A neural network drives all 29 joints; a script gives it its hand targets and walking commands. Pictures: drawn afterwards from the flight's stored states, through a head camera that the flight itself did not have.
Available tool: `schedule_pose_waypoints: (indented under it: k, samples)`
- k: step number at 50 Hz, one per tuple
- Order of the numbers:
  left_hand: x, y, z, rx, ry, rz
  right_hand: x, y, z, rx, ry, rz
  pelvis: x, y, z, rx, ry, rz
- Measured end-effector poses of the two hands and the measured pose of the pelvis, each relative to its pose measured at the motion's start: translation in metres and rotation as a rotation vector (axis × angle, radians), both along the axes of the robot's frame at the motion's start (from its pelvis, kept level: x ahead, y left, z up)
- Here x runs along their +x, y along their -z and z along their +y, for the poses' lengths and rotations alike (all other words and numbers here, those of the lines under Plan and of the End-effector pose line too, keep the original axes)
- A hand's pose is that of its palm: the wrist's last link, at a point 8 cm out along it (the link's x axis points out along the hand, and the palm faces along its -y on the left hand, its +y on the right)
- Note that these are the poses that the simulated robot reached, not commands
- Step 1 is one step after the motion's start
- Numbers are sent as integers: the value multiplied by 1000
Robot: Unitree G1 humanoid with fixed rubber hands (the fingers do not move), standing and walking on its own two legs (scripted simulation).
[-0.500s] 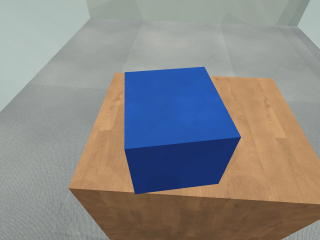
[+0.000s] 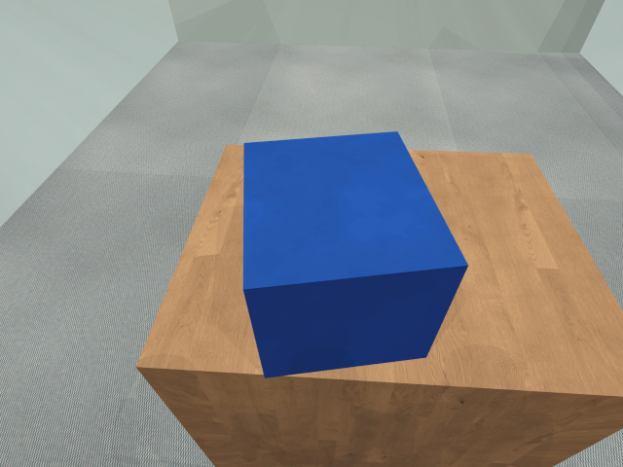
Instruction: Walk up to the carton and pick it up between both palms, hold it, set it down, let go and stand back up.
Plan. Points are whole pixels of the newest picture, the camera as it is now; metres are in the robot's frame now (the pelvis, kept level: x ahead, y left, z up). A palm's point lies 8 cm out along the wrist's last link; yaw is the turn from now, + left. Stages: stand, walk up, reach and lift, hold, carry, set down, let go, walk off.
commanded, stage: stand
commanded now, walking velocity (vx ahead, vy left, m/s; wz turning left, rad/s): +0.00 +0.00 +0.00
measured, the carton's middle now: (334, 249) +0.45 +0.03 +0.01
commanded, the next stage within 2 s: none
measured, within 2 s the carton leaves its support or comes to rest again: neither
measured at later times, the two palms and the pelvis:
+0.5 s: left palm out of the picture +0.04 +0.30 -0.12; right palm out of the picture +0.08 -0.25 -0.12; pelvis -0.01 +0.00 +0.00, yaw +0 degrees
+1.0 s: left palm out of the picture +0.04 +0.30 -0.12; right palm out of the picture +0.08 -0.25 -0.13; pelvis -0.01 +0.00 +0.00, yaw +0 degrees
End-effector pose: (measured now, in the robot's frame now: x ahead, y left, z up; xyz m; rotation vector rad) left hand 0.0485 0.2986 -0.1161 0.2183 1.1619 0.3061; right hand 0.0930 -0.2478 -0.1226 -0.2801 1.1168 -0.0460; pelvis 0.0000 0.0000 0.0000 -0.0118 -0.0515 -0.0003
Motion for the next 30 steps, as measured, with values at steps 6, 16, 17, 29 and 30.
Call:
schedule_pose_waypoints:
  k: [6,16,17,29,30]
  samples:
    - [-3,-1,1,3,-2,-2,-4,1,0,0,2,2,-3,0,0,0,0,-6]
    - [-9,0,1,1,-7,9,-9,1,-1,-3,5,9,-6,0,0,0,0,-10]
    - [-10,0,1,1,-7,10,-9,1,-2,-3,4,9,-6,0,0,0,0,-10]
    - [-11,1,1,1,-10,17,-10,2,-2,-3,5,11,-6,0,0,0,0,-10]
    - [-11,1,1,1,-10,18,-10,2,-2,-3,5,13,-6,0,0,0,0,-10]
